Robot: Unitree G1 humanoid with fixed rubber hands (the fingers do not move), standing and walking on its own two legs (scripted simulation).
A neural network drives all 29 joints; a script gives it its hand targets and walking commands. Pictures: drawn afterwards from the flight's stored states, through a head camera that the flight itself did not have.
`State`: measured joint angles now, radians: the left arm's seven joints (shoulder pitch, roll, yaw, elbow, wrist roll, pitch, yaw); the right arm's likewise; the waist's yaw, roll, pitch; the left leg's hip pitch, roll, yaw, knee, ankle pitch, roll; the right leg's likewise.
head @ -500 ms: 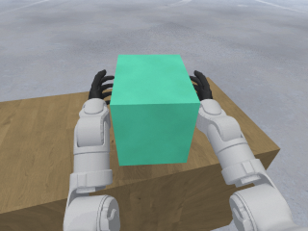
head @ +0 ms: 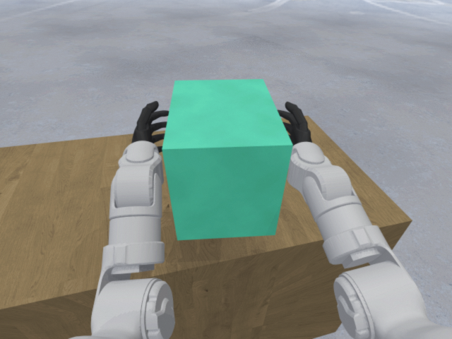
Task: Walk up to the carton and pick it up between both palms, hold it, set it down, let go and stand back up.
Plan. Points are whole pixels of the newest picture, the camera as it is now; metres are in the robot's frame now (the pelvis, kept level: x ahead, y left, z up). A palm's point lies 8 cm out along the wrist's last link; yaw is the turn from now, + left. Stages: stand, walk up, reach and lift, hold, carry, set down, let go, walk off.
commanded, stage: hold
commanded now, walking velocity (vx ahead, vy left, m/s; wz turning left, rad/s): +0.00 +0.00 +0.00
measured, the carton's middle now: (222, 154) +0.38 +0.01 +0.19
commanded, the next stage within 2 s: none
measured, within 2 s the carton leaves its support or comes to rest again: neither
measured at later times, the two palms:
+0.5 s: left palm (152, 146) +0.37 +0.13 +0.21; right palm (303, 146) +0.37 -0.13 +0.21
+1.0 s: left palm (146, 144) +0.37 +0.14 +0.22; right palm (300, 146) +0.37 -0.12 +0.21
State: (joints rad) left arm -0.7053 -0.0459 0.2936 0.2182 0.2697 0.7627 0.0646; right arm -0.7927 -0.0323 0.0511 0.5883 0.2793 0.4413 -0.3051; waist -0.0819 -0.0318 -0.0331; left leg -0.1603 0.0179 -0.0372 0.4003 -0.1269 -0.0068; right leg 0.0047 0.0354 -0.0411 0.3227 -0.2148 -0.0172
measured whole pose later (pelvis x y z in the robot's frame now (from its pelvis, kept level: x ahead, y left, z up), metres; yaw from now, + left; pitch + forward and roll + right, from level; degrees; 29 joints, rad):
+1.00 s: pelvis +0.00 +0.00 +0.00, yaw +0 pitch -7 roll -1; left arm -0.71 -0.05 0.30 0.19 0.27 0.78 0.06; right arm -0.78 -0.03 0.05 0.55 0.28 0.46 -0.31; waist -0.08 -0.03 -0.03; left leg -0.15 0.02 -0.04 0.40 -0.13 -0.01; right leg 0.01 0.04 -0.04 0.33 -0.22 -0.02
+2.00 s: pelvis +0.01 +0.00 +0.00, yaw +0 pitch -7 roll -1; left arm -0.66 -0.05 0.28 0.12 0.27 0.81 0.06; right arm -0.76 -0.04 0.08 0.50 0.29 0.49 -0.32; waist -0.08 -0.03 -0.01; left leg -0.13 0.01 -0.04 0.40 -0.15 0.00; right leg 0.03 0.03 -0.03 0.32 -0.23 -0.01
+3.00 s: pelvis +0.01 +0.00 +0.00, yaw +0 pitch -7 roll -1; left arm -0.66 -0.05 0.27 0.12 0.27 0.80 0.07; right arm -0.77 -0.04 0.08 0.51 0.30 0.49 -0.32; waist -0.08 -0.03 -0.02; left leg -0.15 0.01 -0.05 0.41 -0.15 0.00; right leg 0.02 0.03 -0.03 0.32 -0.23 -0.01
